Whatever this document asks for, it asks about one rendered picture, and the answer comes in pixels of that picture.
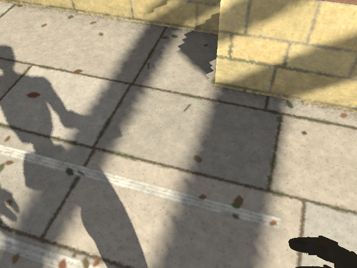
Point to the right robot hand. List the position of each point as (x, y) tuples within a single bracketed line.
[(325, 249)]

